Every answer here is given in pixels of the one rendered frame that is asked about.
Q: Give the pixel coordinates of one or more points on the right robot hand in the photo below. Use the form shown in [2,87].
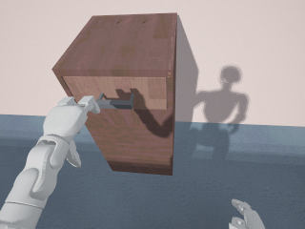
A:
[251,218]

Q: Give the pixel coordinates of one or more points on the cabinet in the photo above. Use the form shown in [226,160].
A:
[128,45]

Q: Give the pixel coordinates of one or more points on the left robot hand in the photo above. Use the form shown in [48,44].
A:
[66,119]

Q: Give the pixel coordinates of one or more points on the robot left forearm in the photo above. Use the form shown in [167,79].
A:
[33,186]

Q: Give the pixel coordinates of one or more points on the drawer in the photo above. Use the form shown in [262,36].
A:
[149,92]

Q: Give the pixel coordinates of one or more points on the handle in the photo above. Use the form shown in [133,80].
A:
[114,104]

